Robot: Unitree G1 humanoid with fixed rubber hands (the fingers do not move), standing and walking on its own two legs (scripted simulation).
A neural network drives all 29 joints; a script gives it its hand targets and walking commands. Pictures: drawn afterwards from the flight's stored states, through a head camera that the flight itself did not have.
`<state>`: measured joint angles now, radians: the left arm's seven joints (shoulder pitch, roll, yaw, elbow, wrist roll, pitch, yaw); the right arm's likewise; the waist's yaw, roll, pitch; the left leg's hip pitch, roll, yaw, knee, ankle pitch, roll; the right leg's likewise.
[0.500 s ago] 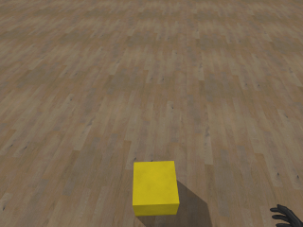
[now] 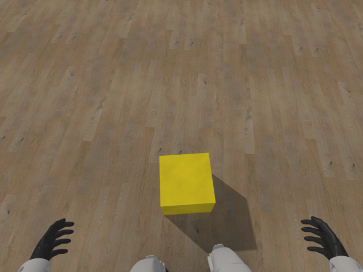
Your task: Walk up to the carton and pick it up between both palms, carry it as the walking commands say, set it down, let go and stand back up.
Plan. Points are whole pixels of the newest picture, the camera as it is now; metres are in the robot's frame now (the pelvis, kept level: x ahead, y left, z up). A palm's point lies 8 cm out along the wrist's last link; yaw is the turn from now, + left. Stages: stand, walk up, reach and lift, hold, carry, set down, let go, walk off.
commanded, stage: reach and lift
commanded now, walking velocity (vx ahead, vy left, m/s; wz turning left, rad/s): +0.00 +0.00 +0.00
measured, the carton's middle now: (185, 184) +0.50 -0.02 -0.64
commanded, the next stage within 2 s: none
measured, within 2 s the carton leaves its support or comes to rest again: neither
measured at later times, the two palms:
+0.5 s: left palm (89, 204) +0.31 +0.25 -0.13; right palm (296, 184) +0.32 -0.29 -0.11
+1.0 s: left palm (114, 163) +0.44 +0.20 -0.18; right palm (262, 146) +0.45 -0.25 -0.15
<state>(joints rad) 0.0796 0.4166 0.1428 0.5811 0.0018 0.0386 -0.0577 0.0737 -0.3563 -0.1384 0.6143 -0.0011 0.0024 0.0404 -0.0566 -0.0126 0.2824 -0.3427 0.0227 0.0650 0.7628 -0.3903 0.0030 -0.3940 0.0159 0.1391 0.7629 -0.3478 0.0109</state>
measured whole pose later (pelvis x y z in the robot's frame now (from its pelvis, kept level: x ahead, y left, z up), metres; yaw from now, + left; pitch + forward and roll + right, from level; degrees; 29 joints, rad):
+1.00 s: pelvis -0.04 -0.01 -0.07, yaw +2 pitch +40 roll +2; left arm -1.01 0.29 0.21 0.83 0.00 0.23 0.03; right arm -1.01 -0.38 -0.28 0.83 0.00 0.17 0.06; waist -0.03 -0.01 0.01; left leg -1.37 0.02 0.06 0.99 -0.31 0.00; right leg -1.41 0.02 0.14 0.97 -0.26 0.05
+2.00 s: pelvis -0.07 -0.02 -0.25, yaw +6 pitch +51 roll +4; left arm -1.32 0.29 0.28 0.87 0.00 0.20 0.05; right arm -1.32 -0.41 -0.33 0.86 0.00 0.18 0.03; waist -0.05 -0.01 0.09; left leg -2.09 0.01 0.04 1.70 -0.51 0.00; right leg -2.14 0.03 0.14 1.71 -0.47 0.07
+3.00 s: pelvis -0.08 -0.01 -0.37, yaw +7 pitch +39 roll +2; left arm -1.49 0.33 0.09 1.09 -0.07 0.10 0.10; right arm -1.44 -0.47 -0.25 1.12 0.07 0.06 -0.03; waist -0.08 -0.03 0.40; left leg -2.25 -0.02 0.03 2.16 -0.59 -0.01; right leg -2.28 0.01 0.13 2.17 -0.57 0.07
